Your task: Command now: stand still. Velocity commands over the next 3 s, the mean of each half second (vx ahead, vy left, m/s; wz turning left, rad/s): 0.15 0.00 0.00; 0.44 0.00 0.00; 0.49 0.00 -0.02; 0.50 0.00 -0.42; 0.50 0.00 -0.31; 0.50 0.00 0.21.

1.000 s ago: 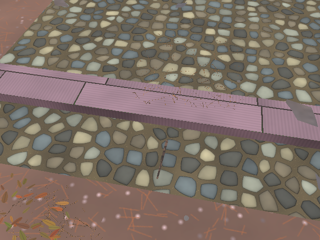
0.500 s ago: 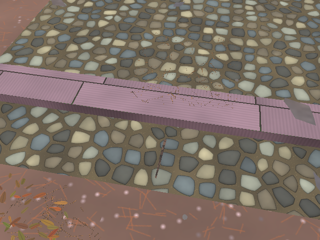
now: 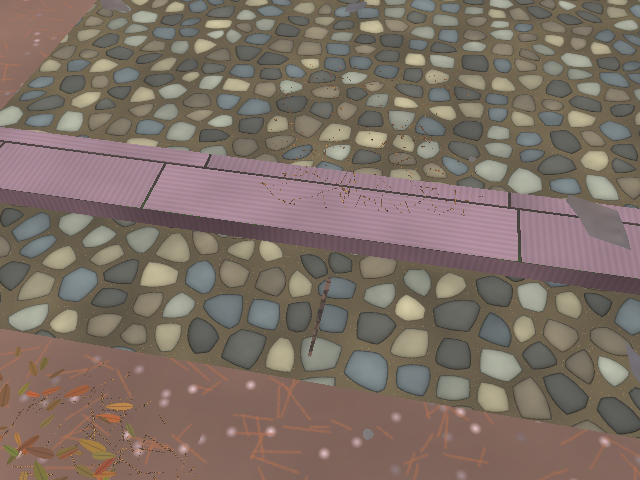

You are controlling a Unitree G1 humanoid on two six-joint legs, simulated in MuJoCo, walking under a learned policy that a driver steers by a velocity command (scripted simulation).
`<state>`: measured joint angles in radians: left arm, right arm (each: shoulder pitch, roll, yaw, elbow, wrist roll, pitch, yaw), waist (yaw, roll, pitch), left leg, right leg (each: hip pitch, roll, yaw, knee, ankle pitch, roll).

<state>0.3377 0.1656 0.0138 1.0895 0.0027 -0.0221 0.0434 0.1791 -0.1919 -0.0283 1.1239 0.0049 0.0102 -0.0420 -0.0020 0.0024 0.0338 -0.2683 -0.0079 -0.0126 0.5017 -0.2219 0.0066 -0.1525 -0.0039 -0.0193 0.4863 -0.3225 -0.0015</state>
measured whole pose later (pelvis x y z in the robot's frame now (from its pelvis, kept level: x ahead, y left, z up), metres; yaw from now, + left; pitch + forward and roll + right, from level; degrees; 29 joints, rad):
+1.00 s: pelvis +0.33 -0.02 -0.02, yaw +0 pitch +2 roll +0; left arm 0.04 0.24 0.05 0.85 -0.01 -0.11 -0.04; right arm 0.42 -0.23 -0.03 1.06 0.03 -0.09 0.00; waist -0.03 0.01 0.05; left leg -0.17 0.01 -0.05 1.08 -0.45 0.03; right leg -0.49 0.02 -0.07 0.60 -0.15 -0.07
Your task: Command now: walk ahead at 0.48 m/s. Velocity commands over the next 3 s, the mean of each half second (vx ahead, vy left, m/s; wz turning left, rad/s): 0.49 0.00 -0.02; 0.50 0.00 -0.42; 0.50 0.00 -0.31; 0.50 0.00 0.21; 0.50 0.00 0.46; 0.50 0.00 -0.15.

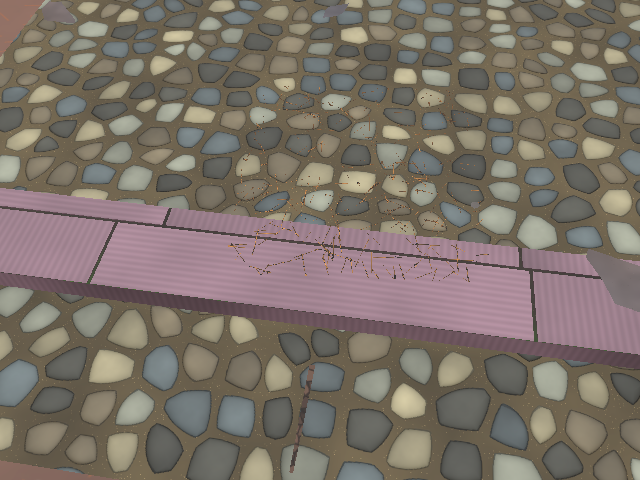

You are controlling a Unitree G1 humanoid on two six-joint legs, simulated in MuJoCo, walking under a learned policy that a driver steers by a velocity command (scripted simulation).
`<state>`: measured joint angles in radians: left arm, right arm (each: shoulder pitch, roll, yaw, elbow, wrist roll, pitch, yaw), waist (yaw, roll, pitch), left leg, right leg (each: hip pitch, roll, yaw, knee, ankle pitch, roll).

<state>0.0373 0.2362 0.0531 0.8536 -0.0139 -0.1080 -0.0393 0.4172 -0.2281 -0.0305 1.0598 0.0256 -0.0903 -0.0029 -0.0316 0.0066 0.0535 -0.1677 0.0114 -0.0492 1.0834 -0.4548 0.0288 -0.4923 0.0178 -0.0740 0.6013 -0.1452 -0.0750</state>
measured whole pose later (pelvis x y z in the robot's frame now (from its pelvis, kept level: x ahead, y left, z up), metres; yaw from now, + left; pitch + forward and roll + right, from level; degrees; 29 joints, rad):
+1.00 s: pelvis +0.56 +0.01 +0.01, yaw -16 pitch +3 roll +0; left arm 0.04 0.21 0.07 0.80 -0.02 -0.03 -0.06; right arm 0.34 -0.23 -0.05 0.95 0.00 -0.04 -0.03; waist -0.05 0.00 0.02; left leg 0.06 0.09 0.30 0.38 -0.42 -0.03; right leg -0.52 -0.03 -0.09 0.70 -0.22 -0.09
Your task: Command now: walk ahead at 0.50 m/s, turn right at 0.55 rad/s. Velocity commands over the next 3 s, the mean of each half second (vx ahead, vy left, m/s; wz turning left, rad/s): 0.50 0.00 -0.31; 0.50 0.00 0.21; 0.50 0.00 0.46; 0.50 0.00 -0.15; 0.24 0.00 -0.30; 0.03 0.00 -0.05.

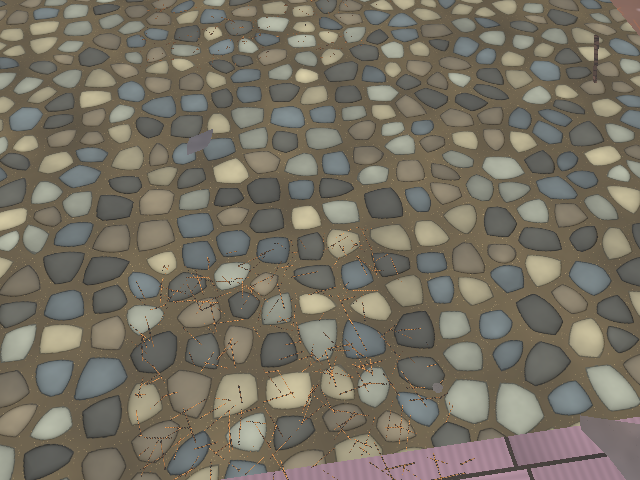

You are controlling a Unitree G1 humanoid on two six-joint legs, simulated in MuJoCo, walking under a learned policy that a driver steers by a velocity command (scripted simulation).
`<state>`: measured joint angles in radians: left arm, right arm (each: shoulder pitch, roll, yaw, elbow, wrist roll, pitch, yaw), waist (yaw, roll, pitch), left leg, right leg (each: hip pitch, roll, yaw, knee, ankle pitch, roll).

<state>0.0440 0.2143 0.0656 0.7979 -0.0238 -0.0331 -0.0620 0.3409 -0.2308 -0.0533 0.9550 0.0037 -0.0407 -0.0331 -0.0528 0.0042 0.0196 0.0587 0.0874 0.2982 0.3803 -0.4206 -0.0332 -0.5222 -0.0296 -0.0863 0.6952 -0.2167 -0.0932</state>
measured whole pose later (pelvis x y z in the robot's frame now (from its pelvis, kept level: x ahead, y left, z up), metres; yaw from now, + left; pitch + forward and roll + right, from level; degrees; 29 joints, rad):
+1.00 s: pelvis +0.54 -0.07 +0.06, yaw +0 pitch +3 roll +0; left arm 0.05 0.24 0.05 0.77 0.00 -0.12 -0.01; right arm 0.40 -0.28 -0.08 0.88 0.02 -0.06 -0.02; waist -0.06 0.02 -0.02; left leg -0.22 0.00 -0.08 0.71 -0.45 0.03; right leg -0.43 -0.01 -0.01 0.51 -0.14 -0.01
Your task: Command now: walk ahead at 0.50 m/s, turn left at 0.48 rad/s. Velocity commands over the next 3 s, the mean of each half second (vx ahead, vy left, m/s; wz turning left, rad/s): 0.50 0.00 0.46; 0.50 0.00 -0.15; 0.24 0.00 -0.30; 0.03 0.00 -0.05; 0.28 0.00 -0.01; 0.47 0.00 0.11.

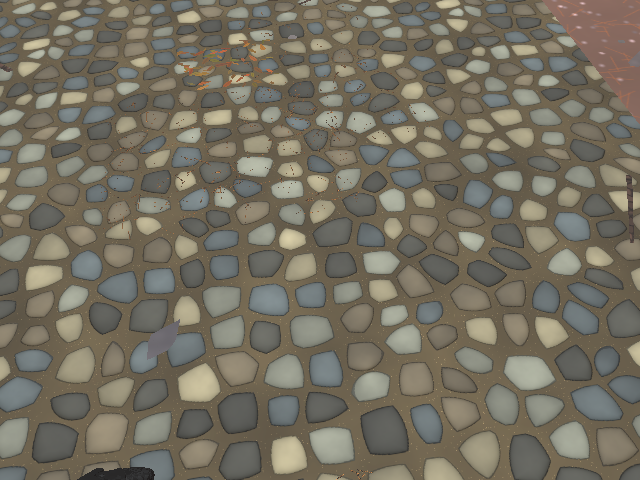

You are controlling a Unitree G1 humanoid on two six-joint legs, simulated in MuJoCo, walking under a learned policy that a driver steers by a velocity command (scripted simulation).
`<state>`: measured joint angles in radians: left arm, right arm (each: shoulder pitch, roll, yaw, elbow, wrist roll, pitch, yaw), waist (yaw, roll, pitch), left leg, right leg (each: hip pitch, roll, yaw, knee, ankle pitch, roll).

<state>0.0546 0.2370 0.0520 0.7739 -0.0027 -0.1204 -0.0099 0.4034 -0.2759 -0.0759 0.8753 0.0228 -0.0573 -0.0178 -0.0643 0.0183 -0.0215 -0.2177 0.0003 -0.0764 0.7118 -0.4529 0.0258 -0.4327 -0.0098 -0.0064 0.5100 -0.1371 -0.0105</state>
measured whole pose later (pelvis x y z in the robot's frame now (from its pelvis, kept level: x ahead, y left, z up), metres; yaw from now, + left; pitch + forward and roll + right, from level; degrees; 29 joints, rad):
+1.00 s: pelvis +0.52 +0.10 +0.00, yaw +7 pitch +3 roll +2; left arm 0.10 0.24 0.05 0.77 -0.02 -0.05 -0.05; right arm 0.31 -0.26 -0.08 0.86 0.01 -0.06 -0.01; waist -0.05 -0.03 0.00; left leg 0.10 -0.01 0.19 0.25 -0.40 -0.01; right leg -0.61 -0.05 -0.03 0.61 -0.05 -0.07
